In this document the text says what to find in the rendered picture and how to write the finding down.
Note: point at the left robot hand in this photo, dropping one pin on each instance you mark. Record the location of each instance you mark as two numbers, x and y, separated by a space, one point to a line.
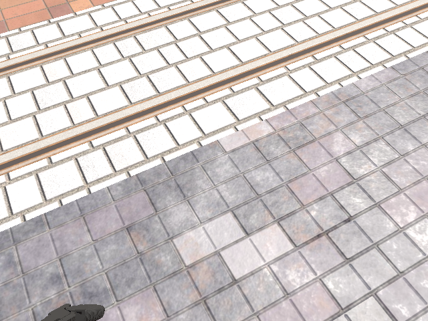
86 312

